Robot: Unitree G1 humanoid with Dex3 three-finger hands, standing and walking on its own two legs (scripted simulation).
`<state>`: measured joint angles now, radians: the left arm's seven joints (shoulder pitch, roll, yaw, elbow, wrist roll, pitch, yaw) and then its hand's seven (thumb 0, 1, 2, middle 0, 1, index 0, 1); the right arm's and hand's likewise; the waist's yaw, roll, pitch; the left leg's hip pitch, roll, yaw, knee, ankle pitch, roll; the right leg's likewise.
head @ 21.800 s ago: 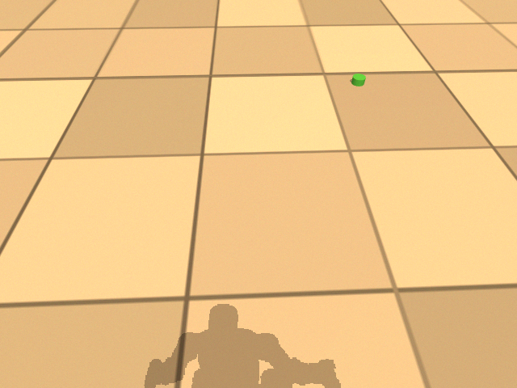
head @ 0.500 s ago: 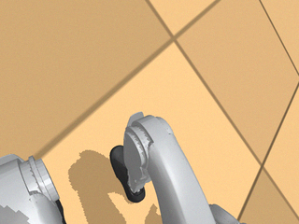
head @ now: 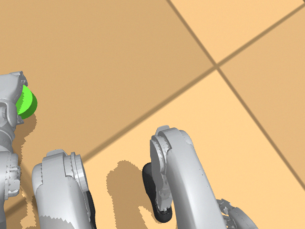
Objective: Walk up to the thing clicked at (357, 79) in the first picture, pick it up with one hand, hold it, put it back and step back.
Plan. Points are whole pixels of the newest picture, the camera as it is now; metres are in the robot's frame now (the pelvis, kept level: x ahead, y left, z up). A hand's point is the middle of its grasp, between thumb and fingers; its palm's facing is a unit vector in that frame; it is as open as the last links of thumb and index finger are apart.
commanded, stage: settle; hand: left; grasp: from above
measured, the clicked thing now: (15, 101) +0.47 +0.27 -0.20
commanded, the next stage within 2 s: lift in 0.06 s
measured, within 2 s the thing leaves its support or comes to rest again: neither
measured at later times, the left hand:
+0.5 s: hand out of the picture +0.44 +0.29 -0.11, palm faces -0.46 -0.09 -0.88, open 11.3 cm
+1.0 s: hand out of the picture +0.37 +0.29 +0.06, palm faces -0.43 -0.11 -0.90, open 11.3 cm
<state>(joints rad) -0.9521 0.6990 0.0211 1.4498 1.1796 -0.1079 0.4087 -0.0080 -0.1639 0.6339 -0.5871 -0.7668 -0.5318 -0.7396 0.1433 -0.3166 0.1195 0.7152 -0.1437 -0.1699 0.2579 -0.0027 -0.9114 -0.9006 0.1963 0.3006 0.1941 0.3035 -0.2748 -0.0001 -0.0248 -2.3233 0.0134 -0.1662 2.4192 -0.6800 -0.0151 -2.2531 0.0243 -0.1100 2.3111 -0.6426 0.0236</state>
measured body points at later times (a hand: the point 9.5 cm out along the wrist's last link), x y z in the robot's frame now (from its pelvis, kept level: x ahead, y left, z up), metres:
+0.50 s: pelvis +0.00 +0.00 +0.04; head +0.22 +0.06 +0.43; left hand +0.46 +0.29 -0.06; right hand +0.06 -0.27 -0.08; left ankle +0.08 +0.13 -0.29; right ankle +0.11 -0.12 -0.29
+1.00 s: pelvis +0.00 +0.00 +0.17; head +0.16 +0.05 +0.59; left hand +0.39 +0.30 +0.11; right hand +0.15 -0.25 +0.05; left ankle +0.07 +0.13 -0.29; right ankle +0.11 -0.12 -0.29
